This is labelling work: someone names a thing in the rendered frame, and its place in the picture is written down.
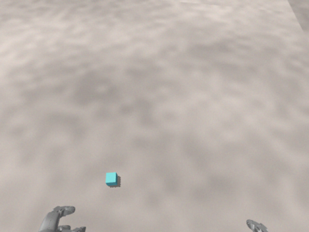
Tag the right robot hand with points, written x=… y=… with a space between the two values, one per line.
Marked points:
x=256 y=227

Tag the cube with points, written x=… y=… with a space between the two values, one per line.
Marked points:
x=111 y=179

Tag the left robot hand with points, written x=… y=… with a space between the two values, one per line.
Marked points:
x=51 y=220

